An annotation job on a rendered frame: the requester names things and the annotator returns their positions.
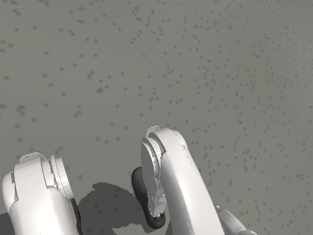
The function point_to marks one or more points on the right robot foot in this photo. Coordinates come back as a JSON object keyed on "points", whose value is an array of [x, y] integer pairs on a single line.
{"points": [[141, 195]]}

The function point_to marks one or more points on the left robot foot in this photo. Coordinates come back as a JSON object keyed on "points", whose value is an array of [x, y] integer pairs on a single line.
{"points": [[78, 217]]}

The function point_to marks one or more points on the right robot hand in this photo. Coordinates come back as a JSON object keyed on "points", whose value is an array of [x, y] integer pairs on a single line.
{"points": [[230, 224]]}

